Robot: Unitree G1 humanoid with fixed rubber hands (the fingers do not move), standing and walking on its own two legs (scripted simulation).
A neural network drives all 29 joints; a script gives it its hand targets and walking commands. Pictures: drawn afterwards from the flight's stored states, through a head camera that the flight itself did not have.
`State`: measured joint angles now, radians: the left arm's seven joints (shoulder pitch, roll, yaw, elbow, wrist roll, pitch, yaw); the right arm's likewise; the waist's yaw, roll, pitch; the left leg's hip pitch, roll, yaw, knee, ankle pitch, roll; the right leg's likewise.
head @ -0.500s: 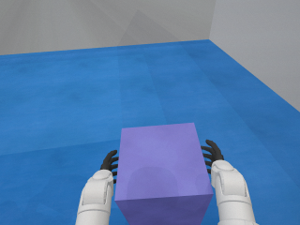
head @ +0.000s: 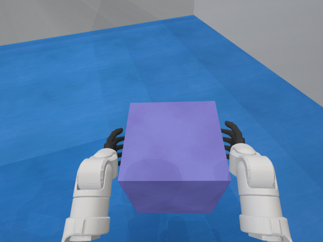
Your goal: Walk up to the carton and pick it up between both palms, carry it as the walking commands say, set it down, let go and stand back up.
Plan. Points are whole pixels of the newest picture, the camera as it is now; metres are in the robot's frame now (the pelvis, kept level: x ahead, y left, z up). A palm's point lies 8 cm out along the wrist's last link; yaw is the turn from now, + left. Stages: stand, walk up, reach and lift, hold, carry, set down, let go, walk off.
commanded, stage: carry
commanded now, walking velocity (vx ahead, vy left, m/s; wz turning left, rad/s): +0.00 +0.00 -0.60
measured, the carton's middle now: (173, 161) +0.34 +0.01 +0.02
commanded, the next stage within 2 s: none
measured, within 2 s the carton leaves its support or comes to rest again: neither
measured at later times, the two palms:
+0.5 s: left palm (161, 139) +0.36 +0.03 +0.09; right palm (298, 162) +0.29 -0.26 +0.11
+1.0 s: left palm (217, 151) +0.32 -0.10 +0.10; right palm out of the picture +0.15 -0.34 +0.11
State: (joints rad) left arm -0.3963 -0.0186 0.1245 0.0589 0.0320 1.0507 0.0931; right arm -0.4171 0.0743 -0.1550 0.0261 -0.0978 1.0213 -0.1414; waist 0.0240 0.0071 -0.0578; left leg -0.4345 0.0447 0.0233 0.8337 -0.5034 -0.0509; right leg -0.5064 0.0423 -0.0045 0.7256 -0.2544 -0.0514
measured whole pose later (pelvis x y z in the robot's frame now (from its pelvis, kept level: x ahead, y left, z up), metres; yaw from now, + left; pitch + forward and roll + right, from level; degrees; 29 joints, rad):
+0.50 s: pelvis -0.02 -0.02 +0.00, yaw -19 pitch +6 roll -2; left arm -0.58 -0.02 0.20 0.02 0.04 1.23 0.12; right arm -0.64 0.07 -0.25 0.03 -0.10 1.17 -0.14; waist 0.05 0.03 0.01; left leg -0.42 0.20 0.20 0.79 -0.42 -0.06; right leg -0.45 0.02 -0.12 0.63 -0.25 -0.02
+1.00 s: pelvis -0.05 -0.01 +0.01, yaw -39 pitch +5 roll -2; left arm -0.55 -0.04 0.21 -0.05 0.03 1.19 0.13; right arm -0.61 0.10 -0.27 -0.02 -0.10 1.13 -0.14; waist 0.04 0.01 0.04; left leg -0.40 0.18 0.24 0.70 -0.36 -0.01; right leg -0.41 -0.01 -0.11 0.62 -0.30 0.02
